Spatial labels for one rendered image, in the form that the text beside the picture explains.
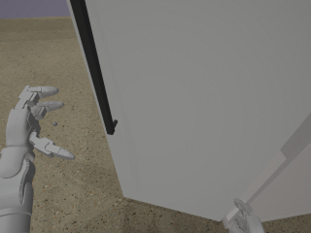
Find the robot right hand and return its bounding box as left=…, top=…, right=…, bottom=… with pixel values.
left=228, top=198, right=265, bottom=233

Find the fridge door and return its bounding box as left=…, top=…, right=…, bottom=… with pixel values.
left=66, top=0, right=311, bottom=221

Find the robot left forearm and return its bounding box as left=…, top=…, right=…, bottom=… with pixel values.
left=0, top=146, right=36, bottom=233

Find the robot left hand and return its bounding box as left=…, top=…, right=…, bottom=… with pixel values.
left=6, top=85, right=76, bottom=160

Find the handle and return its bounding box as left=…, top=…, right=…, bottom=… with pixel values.
left=70, top=0, right=118, bottom=135

